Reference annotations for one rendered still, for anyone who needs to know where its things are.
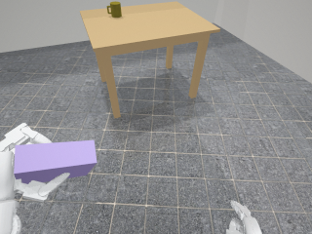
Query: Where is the table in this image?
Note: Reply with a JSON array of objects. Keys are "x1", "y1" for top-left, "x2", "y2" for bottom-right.
[{"x1": 79, "y1": 1, "x2": 220, "y2": 119}]

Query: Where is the sponge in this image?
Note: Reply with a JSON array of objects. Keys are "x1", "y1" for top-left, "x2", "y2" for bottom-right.
[{"x1": 14, "y1": 140, "x2": 98, "y2": 184}]

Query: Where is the right robot hand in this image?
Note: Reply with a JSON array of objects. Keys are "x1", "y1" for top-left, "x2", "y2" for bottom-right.
[{"x1": 226, "y1": 200, "x2": 262, "y2": 234}]

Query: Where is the left robot hand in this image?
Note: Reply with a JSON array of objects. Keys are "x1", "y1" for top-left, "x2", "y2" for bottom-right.
[{"x1": 0, "y1": 123, "x2": 70, "y2": 203}]

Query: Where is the robot left forearm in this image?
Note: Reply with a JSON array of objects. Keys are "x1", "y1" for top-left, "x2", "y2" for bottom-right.
[{"x1": 0, "y1": 199, "x2": 22, "y2": 234}]

